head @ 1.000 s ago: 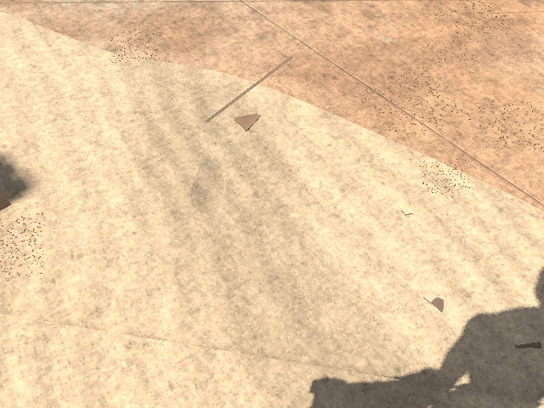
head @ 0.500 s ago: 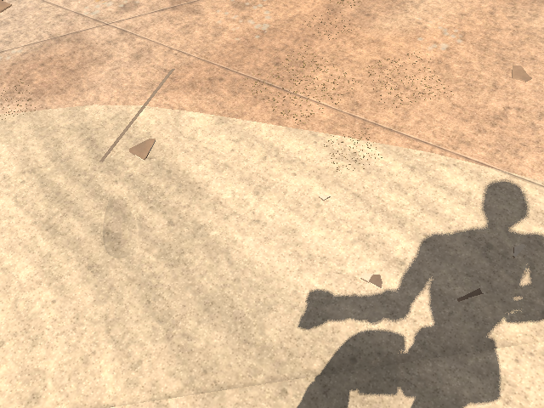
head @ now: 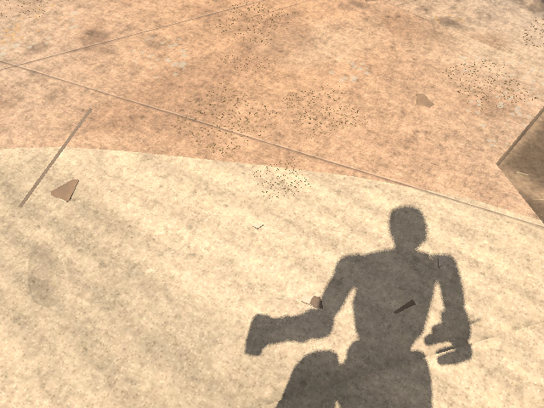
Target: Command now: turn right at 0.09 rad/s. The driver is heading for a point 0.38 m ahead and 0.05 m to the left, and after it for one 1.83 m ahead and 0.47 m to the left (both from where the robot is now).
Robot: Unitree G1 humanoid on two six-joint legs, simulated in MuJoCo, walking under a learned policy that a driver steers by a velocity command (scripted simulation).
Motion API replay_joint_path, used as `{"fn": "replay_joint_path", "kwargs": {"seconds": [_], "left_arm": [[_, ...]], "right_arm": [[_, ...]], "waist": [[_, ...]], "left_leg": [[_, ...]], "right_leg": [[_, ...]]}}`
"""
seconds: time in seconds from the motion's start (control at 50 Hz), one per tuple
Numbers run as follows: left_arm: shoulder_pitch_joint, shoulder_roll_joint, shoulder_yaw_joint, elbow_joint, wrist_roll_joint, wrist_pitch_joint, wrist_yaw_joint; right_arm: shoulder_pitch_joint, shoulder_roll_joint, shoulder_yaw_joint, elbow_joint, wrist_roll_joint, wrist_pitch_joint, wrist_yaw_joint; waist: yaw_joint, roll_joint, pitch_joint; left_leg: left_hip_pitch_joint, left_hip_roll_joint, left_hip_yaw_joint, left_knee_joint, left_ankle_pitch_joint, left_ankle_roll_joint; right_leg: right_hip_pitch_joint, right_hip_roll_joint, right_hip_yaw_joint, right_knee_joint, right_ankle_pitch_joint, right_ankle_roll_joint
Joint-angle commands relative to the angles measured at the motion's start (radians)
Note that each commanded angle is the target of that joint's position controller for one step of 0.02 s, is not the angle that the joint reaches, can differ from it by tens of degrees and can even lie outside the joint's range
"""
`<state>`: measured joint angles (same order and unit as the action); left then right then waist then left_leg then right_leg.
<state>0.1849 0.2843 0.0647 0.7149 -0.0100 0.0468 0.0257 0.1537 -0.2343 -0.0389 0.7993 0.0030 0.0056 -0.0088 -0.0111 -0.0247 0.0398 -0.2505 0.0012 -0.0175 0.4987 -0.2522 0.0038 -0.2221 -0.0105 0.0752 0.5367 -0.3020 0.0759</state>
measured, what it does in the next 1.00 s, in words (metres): walks ahead: right foot, then right foot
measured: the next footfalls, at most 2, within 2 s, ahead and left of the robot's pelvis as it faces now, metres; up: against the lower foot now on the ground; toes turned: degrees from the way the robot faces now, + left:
right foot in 0.02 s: +0.02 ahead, -0.14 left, +0.00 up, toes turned +4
right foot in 0.84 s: +0.42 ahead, -0.12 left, +0.00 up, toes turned +1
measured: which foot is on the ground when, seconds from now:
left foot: down 0.00-0.86, up 0.88-1.00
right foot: up 0.00-0.00, down 0.02-0.38, up 0.40-0.82, down 0.84-1.00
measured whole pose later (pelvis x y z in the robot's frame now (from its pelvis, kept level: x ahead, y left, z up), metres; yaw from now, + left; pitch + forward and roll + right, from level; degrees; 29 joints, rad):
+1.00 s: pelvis +0.27 -0.03 -0.01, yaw +6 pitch +1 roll -1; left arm 0.04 0.24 0.04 0.71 0.02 -0.07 -0.02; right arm 0.33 -0.30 -0.06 0.88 0.03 0.00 -0.03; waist -0.05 0.03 0.09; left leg -0.40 0.02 -0.06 1.19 -0.51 -0.05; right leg -0.41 -0.01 -0.10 0.48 -0.09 -0.05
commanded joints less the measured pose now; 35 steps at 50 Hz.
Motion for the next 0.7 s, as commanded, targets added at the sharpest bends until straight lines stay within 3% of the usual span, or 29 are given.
{"fn": "replay_joint_path", "kwargs": {"seconds": [0.02,0.04,0.06,0.08,0.14,0.18,0.22,0.26,0.28,0.32,0.34,0.36,0.38,0.4,0.42,0.44,0.46,0.48,0.54,0.62,0.7], "left_arm": [[0.018,0.133,0.024,-0.052,0.015,-0.014,0.007],[0.011,0.185,0.036,-0.041,0.018,-0.01,0.009],[0.003,0.124,0.026,-0.037,0.022,-0.013,-0.002],[-0.004,0.085,0.015,-0.034,0.028,-0.019,-0.01],[-0.002,0.083,0.009,-0.012,0.028,-0.041,-0.009],[0.046,0.096,0.012,0.013,0.02,-0.042,-0.003],[0.097,0.146,0.024,0.018,0.011,-0.042,0.002],[0.12,0.17,0.029,0.026,0.004,-0.057,0.007],[0.114,0.161,0.027,0.028,0.002,-0.067,0.01],[0.073,0.145,0.023,0.019,-0.012,-0.074,0.006],[0.026,0.144,0.022,0.01,-0.021,-0.072,0.003],[0.005,0.131,0.02,0.006,-0.019,-0.07,0.001],[-0.005,0.095,0.01,0.001,-0.008,-0.073,0.0],[-0.023,0.019,-0.011,-0.024,0.002,-0.081,-0.003],[-0.033,0.043,-0.001,-0.074,-0.02,-0.099,0.006],[-0.009,0.095,0.014,-0.061,-0.04,-0.114,0.006],[0.005,0.104,0.016,-0.045,-0.041,-0.125,-0.004],[0.011,0.095,0.017,-0.029,-0.029,-0.132,-0.009],[-0.023,0.071,0.019,-0.025,-0.008,-0.135,-0.029],[-0.127,0.021,0.001,-0.063,-0.005,-0.129,-0.04],[-0.25,0.01,-0.013,-0.101,-0.016,-0.138,-0.061]], "right_arm": [[0.034,-0.146,-0.026,-0.033,-0.006,-0.024,0.005],[0.068,-0.133,-0.023,-0.03,-0.02,-0.04,0.015],[0.023,-0.127,-0.018,-0.021,-0.024,-0.043,0.016],[-0.024,-0.137,-0.02,-0.02,-0.022,-0.041,0.015],[-0.027,-0.127,-0.019,-0.006,-0.015,-0.019,0.0],[-0.009,-0.12,-0.019,0.014,-0.009,-0.012,-0.007],[-0.038,-0.115,-0.023,0.005,0.006,-0.021,-0.009],[-0.067,-0.116,-0.027,-0.018,0.024,-0.049,-0.001],[-0.061,-0.122,-0.032,-0.02,0.03,-0.063,0.006],[-0.025,-0.113,-0.031,-0.006,0.035,-0.086,0.025],[0.037,-0.108,-0.033,0.027,0.031,-0.094,0.032],[0.123,-0.114,-0.041,0.075,0.023,-0.096,0.036],[0.209,-0.131,-0.051,0.113,0.015,-0.094,0.036],[0.314,-0.203,-0.066,0.129,0.01,-0.097,0.03],[0.362,-0.292,-0.08,0.126,0.001,-0.105,0.042],[0.282,-0.234,-0.059,0.105,-0.003,-0.115,0.041],[0.227,-0.187,-0.045,0.085,0.002,-0.118,0.034],[0.197,-0.184,-0.042,0.074,0.0,-0.118,0.032],[0.218,-0.141,-0.022,0.081,-0.004,-0.108,0.027],[0.267,-0.165,-0.019,0.099,-0.001,-0.093,0.009],[0.312,-0.19,-0.021,0.116,0.005,-0.084,-0.002]], "waist": [[-0.01,0.095,-0.124],[-0.058,-0.045,-0.133],[-0.022,-0.066,-0.134],[-0.005,-0.041,-0.098],[-0.009,-0.052,-0.037],[0.003,-0.073,-0.033],[0.037,-0.145,0.044],[0.048,-0.197,0.12],[0.041,-0.201,0.128],[0.011,-0.167,0.104],[-0.029,-0.141,0.073],[-0.066,-0.117,0.032],[-0.094,-0.065,0.0],[-0.118,0.149,-0.033],[-0.12,0.338,-0.026],[-0.077,0.226,0.035],[-0.054,0.172,0.079],[-0.041,0.14,0.074],[-0.044,0.131,0.045],[-0.065,0.1,0.046],[-0.097,0.108,0.088]], "left_leg": [[0.026,0.146,-0.148,-0.072,0.301,0.079],[0.003,0.07,-0.069,-0.073,0.171,0.031],[0.064,0.04,-0.025,-0.065,0.089,-0.011],[0.071,0.034,-0.016,-0.049,0.081,-0.027],[0.066,0.038,-0.019,-0.04,0.112,-0.018],[0.035,-0.008,0.032,0.011,-0.087,-0.013],[-0.115,-0.048,0.085,0.151,-0.225,-0.007],[-0.211,-0.007,0.041,0.28,-0.218,0.026],[-0.25,0.019,0.017,0.307,-0.247,0.047],[-0.192,0.037,0.02,0.187,-0.251,0.082],[-0.034,0.014,0.054,0.068,-0.134,0.089],[0.133,-0.022,0.084,0.0,0.005,0.074],[0.25,-0.008,0.041,-0.019,0.016,0.065],[0.361,0.182,-0.264,-0.171,-0.158,0.125],[0.391,0.376,-0.686,-0.336,-0.331,0.274],[0.341,0.402,-0.707,-0.351,-0.417,0.298],[0.319,0.358,-0.596,-0.345,-0.41,0.264],[0.31,0.315,-0.5,-0.349,-0.338,0.227],[0.298,0.226,-0.283,-0.363,-0.003,0.177],[0.276,0.19,-0.138,-0.372,0.26,0.179],[0.209,0.193,-0.082,-0.402,0.236,0.18]], "right_leg": [[0.184,-0.064,0.048,-0.179,0.369,-0.057],[0.175,-0.098,0.071,-0.093,0.414,-0.109],[0.09,-0.084,0.067,-0.103,0.257,-0.134],[0.046,-0.07,0.068,-0.124,0.175,-0.128],[-0.016,-0.055,0.06,-0.141,0.145,-0.1],[-0.026,-0.045,0.07,-0.17,-0.126,-0.121],[-0.046,-0.137,0.228,-0.28,-0.481,-0.199],[-0.072,-0.257,0.41,-0.367,-0.544,-0.281],[-0.047,-0.278,0.428,-0.368,-0.492,-0.293],[-0.026,-0.256,0.356,-0.339,-0.373,-0.27],[-0.087,-0.207,0.273,-0.312,-0.3,-0.241],[-0.149,-0.157,0.202,-0.253,-0.247,-0.215],[-0.209,-0.105,0.131,-0.137,-0.18,-0.184],[-0.341,0.005,-0.009,0.181,-0.139,-0.111],[-0.522,0.077,-0.02,0.43,-0.284,-0.084],[-0.597,0.008,0.05,0.571,-0.262,-0.1],[-0.631,-0.036,0.049,0.601,-0.152,-0.119],[-0.629,-0.064,0.025,0.591,-0.064,-0.129],[-0.57,-0.1,-0.019,0.492,0.109,-0.114],[-0.535,-0.08,-0.073,0.272,0.236,-0.065],[-0.424,-0.044,-0.108,0.067,0.371,-0.056]]}}
Velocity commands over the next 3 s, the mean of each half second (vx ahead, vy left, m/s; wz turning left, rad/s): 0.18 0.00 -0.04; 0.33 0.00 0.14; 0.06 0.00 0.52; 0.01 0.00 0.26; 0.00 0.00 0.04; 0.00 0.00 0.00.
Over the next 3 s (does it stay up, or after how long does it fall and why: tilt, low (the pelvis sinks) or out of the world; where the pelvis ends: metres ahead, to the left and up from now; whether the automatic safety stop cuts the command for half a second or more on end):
stays up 0.34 -0.02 0.00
